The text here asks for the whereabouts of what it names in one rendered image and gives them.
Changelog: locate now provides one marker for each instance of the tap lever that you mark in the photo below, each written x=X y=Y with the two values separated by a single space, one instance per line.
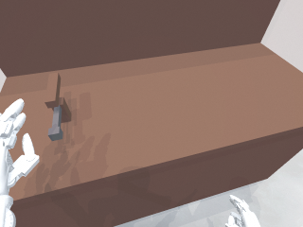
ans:
x=55 y=133

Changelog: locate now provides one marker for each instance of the robot left forearm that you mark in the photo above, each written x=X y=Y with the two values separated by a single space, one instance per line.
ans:
x=7 y=218

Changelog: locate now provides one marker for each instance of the left robot hand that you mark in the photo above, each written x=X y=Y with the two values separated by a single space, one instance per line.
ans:
x=11 y=121

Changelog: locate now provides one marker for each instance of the right robot hand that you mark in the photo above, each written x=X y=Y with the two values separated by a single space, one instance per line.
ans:
x=246 y=218

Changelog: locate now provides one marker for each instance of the counter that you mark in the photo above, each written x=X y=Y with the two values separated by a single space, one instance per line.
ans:
x=164 y=102

